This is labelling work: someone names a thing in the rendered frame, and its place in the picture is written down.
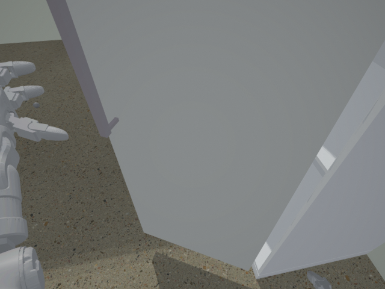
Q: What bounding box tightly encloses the robot left forearm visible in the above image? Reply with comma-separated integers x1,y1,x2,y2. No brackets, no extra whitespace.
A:
0,125,28,253

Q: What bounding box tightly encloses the fridge door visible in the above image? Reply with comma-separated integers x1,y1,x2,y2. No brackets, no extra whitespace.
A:
66,0,385,271

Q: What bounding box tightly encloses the left robot upper arm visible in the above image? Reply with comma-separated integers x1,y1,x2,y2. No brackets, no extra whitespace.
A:
0,246,45,289

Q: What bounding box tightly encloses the robot right hand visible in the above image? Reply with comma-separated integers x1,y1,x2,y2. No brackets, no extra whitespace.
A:
307,271,331,289

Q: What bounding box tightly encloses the robot left hand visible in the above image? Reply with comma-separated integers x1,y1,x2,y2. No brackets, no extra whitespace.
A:
0,61,69,142

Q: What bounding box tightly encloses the handle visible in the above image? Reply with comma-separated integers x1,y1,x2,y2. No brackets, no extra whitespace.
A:
46,0,119,138

